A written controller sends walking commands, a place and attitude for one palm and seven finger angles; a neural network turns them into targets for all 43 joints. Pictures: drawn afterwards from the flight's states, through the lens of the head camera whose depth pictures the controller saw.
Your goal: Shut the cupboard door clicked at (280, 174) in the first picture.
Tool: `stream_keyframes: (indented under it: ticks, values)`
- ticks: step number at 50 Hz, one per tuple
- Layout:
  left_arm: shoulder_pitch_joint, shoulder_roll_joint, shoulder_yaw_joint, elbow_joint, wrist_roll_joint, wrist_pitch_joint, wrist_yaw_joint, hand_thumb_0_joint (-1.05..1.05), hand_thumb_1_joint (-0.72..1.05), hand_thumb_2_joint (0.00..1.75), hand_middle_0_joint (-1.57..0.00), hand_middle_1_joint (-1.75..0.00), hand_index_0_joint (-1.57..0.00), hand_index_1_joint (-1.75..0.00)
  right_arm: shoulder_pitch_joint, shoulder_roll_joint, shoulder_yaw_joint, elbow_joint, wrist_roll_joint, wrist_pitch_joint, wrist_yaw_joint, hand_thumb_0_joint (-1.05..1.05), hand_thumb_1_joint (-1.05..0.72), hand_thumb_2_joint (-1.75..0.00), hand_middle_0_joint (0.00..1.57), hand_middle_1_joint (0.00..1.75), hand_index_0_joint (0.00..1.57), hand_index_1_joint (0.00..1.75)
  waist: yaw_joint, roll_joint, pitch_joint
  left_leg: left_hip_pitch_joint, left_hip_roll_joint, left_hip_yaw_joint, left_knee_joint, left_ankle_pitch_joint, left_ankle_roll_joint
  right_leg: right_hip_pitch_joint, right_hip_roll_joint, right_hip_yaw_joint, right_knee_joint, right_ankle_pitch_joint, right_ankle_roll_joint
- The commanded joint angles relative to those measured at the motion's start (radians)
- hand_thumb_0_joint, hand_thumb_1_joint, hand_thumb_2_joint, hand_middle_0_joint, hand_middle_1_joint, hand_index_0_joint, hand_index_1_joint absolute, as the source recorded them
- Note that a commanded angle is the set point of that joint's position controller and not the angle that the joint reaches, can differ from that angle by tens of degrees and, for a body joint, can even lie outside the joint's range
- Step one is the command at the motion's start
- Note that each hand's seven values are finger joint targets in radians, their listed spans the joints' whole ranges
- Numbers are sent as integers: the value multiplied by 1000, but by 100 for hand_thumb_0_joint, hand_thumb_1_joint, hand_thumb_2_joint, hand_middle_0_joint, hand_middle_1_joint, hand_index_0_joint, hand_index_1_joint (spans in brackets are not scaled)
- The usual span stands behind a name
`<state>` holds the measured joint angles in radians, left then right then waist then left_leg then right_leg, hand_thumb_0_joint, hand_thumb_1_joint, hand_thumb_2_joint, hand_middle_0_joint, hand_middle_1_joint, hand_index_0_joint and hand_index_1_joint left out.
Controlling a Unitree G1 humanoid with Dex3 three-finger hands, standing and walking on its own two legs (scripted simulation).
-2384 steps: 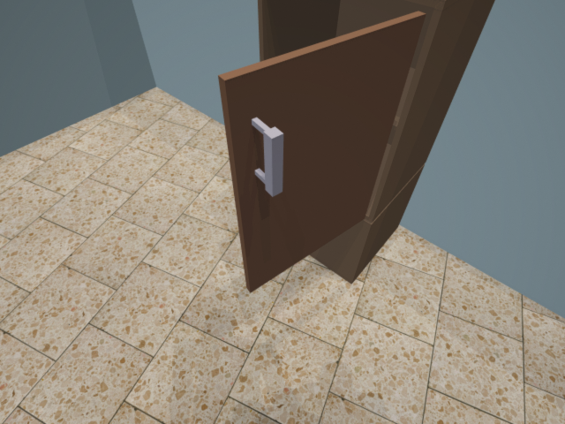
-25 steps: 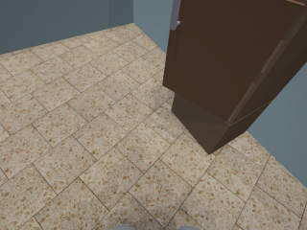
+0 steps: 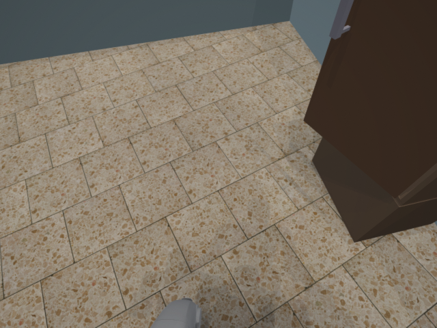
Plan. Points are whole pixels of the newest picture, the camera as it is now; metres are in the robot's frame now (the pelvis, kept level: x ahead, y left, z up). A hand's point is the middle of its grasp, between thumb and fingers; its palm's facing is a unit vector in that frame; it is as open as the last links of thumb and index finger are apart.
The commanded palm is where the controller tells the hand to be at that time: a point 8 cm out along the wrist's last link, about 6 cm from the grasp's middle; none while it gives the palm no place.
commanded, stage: walk to a spot facing it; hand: left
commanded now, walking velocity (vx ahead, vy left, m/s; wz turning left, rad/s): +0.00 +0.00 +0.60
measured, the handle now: (348, 11) +0.82 -0.32 +0.11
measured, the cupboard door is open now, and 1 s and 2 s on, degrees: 21 21 21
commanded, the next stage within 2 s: turn to face it in 1.10 s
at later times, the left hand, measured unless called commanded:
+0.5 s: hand out of the picture +0.07 +0.24 -0.16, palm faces +0.32 -0.91 -0.26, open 7.4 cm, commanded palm none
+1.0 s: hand out of the picture +0.03 +0.28 -0.20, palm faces +0.63 -0.75 -0.21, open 7.4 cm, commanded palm none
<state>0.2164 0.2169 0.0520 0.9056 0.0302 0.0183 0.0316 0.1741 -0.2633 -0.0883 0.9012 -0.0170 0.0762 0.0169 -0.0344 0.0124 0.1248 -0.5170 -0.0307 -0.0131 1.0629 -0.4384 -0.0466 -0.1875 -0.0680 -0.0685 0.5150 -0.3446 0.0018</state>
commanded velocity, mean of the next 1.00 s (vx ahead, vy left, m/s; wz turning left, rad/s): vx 0.20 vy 0.00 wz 0.60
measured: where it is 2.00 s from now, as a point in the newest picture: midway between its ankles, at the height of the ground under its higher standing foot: (173, 278)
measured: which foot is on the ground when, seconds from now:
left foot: up 0.00-0.14, down 0.16-0.50, up 0.52-0.86, down 0.88-1.00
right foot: down 0.00-0.18, up 0.20-0.50, down 0.52-0.88, up 0.90-1.00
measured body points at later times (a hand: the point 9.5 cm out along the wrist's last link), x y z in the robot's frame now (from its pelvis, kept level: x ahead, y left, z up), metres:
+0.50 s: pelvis +0.04 +0.01 -0.01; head +0.08 +0.02 +0.44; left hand +0.05 +0.29 -0.14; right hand +0.20 -0.20 -0.15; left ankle -0.01 +0.14 -0.74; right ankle +0.09 -0.11 -0.73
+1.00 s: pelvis +0.16 +0.12 -0.02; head +0.19 +0.17 +0.42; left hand +0.00 +0.32 -0.18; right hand +0.40 -0.02 -0.15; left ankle +0.15 +0.20 -0.74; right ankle +0.17 -0.06 -0.65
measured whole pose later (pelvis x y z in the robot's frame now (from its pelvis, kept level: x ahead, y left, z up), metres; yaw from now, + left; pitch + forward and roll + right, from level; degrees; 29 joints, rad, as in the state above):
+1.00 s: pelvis +0.16 +0.12 -0.02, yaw +38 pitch +1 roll +0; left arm 0.30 0.23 0.08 0.97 0.03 0.02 -0.01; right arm 0.15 -0.21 -0.04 0.88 -0.03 -0.03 0.01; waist 0.00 -0.05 0.13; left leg -0.41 -0.03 0.10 0.69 -0.30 0.09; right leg -0.41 -0.15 -0.07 1.22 -0.48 0.05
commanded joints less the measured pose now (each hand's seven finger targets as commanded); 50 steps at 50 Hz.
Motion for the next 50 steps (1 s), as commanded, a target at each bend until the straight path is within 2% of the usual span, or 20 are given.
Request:
stream_keyframes:
  ticks: [1,4,7,8,9,14,23,24,25,26,27,31,35,39,42,43,44,45,46,50]
  values:
    - [124,207,58,-46,3,-21,13,0,90,90,-20,-30,-20,-30,-113,-23,13,-105,4,-24,10,0,-90,-90,20,30,20,30,79,-228,-126,-18,15,78,-180,-27,-1,228,-234,65,-29,848,-108]
    - [132,218,68,-50,5,-17,12,0,90,90,-20,-30,-20,-30,-107,-29,15,-104,8,-30,8,0,-90,-90,20,30,20,30,72,-259,-135,83,10,106,-332,0,17,200,-256,43,16,856,-100]
    - [112,214,65,-64,-10,-15,4,0,90,90,-20,-30,-20,-30,28,-93,0,-66,-2,-45,6,0,-90,-90,20,30,20,30,-9,-143,-221,421,36,81,-616,360,52,34,-213,-58,262,722,-10]
    - [123,154,56,-101,-18,-10,-2,0,90,90,-20,-30,-20,-30,89,-209,-30,-57,-11,-53,-2,0,-90,-90,20,30,20,30,-41,163,-290,656,305,-248,-601,780,176,-262,-88,-114,485,168,63]
    - [58,110,32,-142,-11,-7,2,0,90,90,-20,-30,-20,-30,163,-254,-39,-36,-2,-44,-7,0,-90,-90,20,30,20,30,-70,254,-301,626,448,-375,-626,1045,292,-347,-36,-29,613,-343,62]
    - [-19,113,45,-107,-9,18,-8,0,90,90,-20,-30,-20,-30,9,-166,-10,-73,-12,-52,-41,0,-90,-90,20,30,20,30,-5,134,-154,406,269,-236,-655,708,221,-356,-35,62,604,-120,76]
    - [99,107,47,-77,2,-15,-44,0,90,90,-20,-30,-20,-30,-47,-166,-18,-92,-14,-50,-25,0,-90,-90,20,30,20,30,71,135,-94,74,151,-325,-664,-121,185,32,82,-33,77,9,59]
    - [176,140,58,-58,8,-28,-40,0,90,90,-20,-30,-20,-30,-65,-134,-12,-101,-7,-54,-23,0,-90,-90,20,30,20,30,114,33,-101,-54,76,-264,-529,-159,147,187,35,27,-57,-31,48]
    - [242,226,75,-52,22,-44,-24,0,90,90,-20,-30,-20,-30,-41,-48,4,-120,7,-62,-19,0,-90,-90,20,30,20,30,146,-258,-129,-249,-46,-110,-218,-205,84,329,-232,348,-254,-286,-27]
    - [242,259,71,-62,8,-37,-17,0,90,90,-20,-30,-20,-30,-87,-52,2,-139,-3,-64,-14,0,-90,-90,20,30,20,30,150,-299,-69,-295,-49,-66,45,-217,56,214,-416,604,-383,-403,-115]
    - [180,240,73,-74,5,-43,-10,0,90,90,-20,-30,-20,-30,-73,-77,-9,-135,-15,-60,-9,0,-90,-90,20,30,20,30,102,-262,-52,-290,13,-116,187,-125,59,110,-429,645,-399,-477,-155]
    - [31,115,48,-75,4,-75,-9,0,90,90,-20,-30,-20,-30,-15,-25,-3,-71,-11,-56,23,0,-90,-90,20,30,20,30,9,-159,-66,-175,88,-40,183,132,32,50,-264,125,-297,55,-90]
    - [163,122,50,-11,4,-82,-8,0,90,90,-20,-30,-20,-30,-79,18,16,-81,-6,-60,31,0,-90,-90,20,30,20,30,59,-170,-77,-177,78,60,-43,119,36,218,-258,-50,-219,459,-78]
    - [207,151,56,17,6,-79,-9,0,90,90,-20,-30,-20,-30,-142,28,30,-100,-3,-75,41,0,-90,-90,20,30,20,30,83,-192,-64,-80,58,138,-310,99,66,258,-290,-115,-148,631,-71]
    - [152,197,68,4,-4,-76,-15,0,90,90,-20,-30,-20,-30,62,-37,13,-54,-10,-90,29,0,-90,-90,20,30,20,30,-29,-154,-178,284,-35,207,-489,150,108,157,-263,-209,135,753,-34]
    - [152,180,65,-13,-11,-73,-24,0,90,90,-20,-30,-20,-30,191,-107,-8,-25,-14,-95,19,0,-90,-90,20,30,20,30,-97,-41,-270,570,28,103,-548,222,141,-37,-237,-214,380,565,1]
    - [136,109,53,-67,-21,-66,-42,0,90,90,-20,-30,-20,-30,304,-259,-48,-5,-25,-101,6,0,-90,-90,20,30,20,30,-138,269,-345,779,372,-443,-618,340,303,-412,-54,-188,720,-209,64]
    - [10,111,43,-135,-13,-59,-35,0,90,90,-20,-30,-20,-30,361,-292,-53,21,-10,-91,-8,0,-90,-90,20,30,20,30,-162,154,-322,739,466,-584,-715,332,370,-523,-40,-17,823,-292,40]
    - [-46,108,46,-157,-10,-59,-24,0,90,90,-20,-30,-20,-30,312,-262,-43,3,-11,-94,-17,0,-90,-90,20,30,20,30,-128,39,-268,596,453,-546,-737,179,344,-529,-59,29,864,-229,31]
    - [31,78,53,-69,5,-35,-43,0,90,90,-20,-30,-20,-30,83,-118,3,-47,-14,-121,-33,0,-90,-90,20,30,20,30,-3,95,-104,291,277,-305,-797,174,251,-427,-94,73,681,-26,53]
